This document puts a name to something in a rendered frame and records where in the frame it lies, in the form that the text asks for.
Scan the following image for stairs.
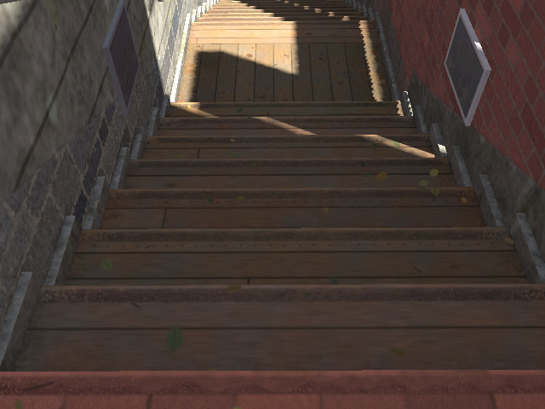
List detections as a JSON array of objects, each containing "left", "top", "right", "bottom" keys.
[
  {"left": 197, "top": 0, "right": 368, "bottom": 22},
  {"left": 15, "top": 101, "right": 545, "bottom": 372}
]

